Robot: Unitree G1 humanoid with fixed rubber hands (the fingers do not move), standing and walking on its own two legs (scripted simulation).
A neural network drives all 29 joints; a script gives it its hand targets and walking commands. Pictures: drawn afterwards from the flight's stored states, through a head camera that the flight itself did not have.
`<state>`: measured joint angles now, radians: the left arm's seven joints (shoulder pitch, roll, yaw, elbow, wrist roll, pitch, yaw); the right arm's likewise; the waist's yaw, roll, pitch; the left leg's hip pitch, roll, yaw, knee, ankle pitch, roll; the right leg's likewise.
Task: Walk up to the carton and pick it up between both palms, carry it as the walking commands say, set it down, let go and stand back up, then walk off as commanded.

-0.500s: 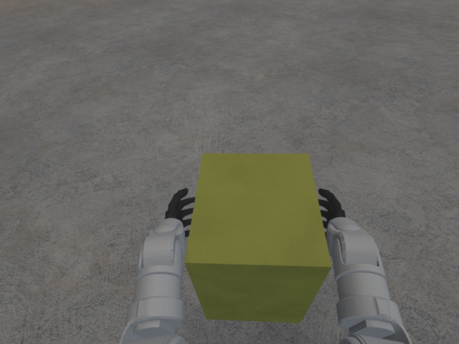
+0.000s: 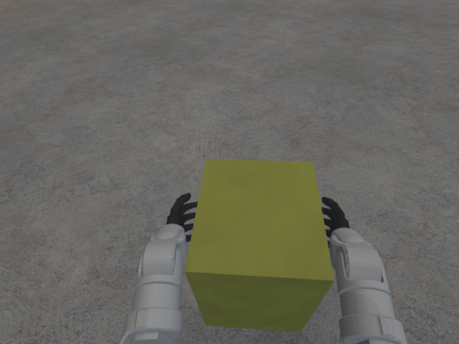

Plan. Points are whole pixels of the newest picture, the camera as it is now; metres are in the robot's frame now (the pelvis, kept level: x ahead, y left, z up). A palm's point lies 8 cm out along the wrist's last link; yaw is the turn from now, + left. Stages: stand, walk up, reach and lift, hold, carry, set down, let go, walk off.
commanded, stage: reach and lift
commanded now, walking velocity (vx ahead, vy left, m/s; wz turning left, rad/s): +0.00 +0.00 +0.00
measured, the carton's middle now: (255, 249) +0.30 -0.01 -0.02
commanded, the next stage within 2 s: hold in 0.38 s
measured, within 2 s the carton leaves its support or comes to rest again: neither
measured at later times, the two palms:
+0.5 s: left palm (175, 240) +0.27 +0.14 +0.05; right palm (342, 242) +0.27 -0.16 +0.05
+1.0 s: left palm (173, 240) +0.27 +0.14 +0.05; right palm (338, 243) +0.27 -0.15 +0.04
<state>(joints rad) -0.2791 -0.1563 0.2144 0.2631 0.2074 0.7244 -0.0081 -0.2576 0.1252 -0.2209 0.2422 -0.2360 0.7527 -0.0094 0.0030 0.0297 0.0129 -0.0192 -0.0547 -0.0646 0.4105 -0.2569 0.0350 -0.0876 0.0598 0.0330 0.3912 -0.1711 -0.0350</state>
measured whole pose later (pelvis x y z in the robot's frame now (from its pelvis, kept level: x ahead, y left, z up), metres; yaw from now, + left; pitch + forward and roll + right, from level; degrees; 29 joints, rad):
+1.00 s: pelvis -0.01 -0.01 +0.00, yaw +1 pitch -8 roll +0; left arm -0.25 -0.15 0.21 0.22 0.21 0.73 -0.04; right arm -0.23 0.14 -0.21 0.19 -0.24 0.76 -0.02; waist 0.01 0.03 0.03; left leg -0.03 -0.06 -0.08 0.43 -0.25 0.03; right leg -0.10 0.06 0.02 0.41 -0.17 -0.04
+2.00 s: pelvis +0.25 +0.02 -0.01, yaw +5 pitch +5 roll -1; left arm -0.19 -0.14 0.07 -0.32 0.09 1.23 0.10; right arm -0.17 0.14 -0.14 -0.34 -0.10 1.24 -0.11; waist 0.00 0.01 -0.07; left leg -0.44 0.06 0.07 1.12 -0.37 0.00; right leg -0.33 -0.03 -0.24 0.44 -0.20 -0.05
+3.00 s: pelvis +0.70 +0.09 -0.01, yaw +5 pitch +6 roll -1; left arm -0.16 -0.13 0.08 -0.35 0.09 1.19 0.09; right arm -0.18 0.14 -0.11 -0.35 -0.12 1.22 -0.10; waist 0.00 0.02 -0.10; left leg -0.09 0.05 0.16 0.48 -0.38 -0.01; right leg -0.38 -0.04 -0.22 0.54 -0.20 -0.04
